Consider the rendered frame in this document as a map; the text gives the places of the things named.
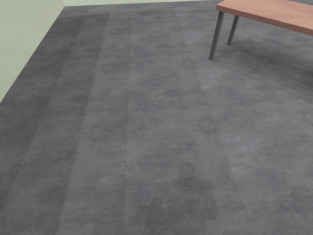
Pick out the table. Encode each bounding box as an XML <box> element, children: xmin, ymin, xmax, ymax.
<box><xmin>209</xmin><ymin>0</ymin><xmax>313</xmax><ymax>61</ymax></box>

